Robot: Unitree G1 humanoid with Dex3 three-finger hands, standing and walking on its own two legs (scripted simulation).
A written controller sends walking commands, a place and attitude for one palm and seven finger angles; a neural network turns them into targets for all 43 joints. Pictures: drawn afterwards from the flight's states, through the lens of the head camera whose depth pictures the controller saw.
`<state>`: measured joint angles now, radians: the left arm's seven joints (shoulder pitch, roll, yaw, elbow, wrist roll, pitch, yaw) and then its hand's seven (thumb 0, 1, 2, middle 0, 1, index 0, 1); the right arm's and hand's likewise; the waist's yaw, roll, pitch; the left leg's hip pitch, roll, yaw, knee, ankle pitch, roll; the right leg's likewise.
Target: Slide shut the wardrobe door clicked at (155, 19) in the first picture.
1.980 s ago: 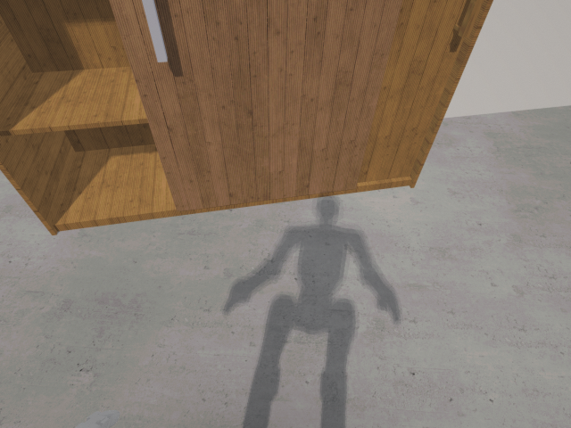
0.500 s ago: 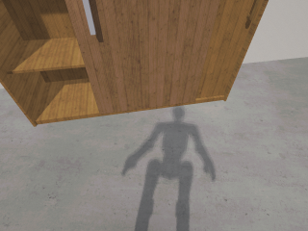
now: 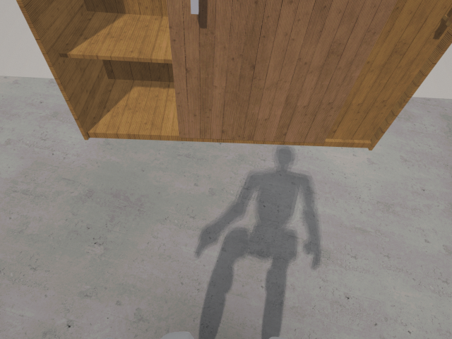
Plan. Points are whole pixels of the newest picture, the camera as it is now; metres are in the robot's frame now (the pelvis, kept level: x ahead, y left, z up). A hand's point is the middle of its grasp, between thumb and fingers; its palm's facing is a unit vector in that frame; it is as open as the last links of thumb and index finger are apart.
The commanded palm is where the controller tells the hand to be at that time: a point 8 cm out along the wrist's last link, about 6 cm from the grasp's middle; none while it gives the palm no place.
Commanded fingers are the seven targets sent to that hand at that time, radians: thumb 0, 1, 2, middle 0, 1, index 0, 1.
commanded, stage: walk to a spot facing it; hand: right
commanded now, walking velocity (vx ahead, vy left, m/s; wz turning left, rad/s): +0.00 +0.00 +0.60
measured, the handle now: out of the picture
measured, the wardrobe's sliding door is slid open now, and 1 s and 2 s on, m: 0.53 0.53 0.53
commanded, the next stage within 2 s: turn to face it in 1.62 s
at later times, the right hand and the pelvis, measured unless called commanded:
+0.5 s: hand out of the picture +0.11 -0.24 -0.15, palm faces -0.17 +0.96 -0.22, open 7.4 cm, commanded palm none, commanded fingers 0.00 -0.90 -0.90 0.20 0.30 0.20 0.30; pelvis +0.04 -0.04 +0.02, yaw +16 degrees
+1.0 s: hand (221, 219) +0.41 +0.02 -0.16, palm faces -0.61 +0.77 -0.17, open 7.4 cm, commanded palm none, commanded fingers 0.00 -0.90 -0.90 0.20 0.30 0.20 0.30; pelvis +0.18 +0.08 -0.01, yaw +34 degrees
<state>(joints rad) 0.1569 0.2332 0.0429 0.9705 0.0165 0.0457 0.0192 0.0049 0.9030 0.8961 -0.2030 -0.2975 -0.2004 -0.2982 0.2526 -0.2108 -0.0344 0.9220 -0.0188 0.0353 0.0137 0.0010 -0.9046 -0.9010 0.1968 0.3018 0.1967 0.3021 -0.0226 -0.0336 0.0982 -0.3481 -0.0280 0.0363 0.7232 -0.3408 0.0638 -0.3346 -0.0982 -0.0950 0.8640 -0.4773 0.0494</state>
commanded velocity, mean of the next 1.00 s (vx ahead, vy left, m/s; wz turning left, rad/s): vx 0.27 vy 0.00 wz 0.57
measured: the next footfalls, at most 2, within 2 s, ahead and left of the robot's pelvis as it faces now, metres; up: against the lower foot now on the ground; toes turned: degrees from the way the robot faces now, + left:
right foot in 0.46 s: +0.09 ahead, -0.15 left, +0.00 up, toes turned +15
left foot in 0.92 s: +0.24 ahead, +0.21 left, +0.00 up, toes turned +40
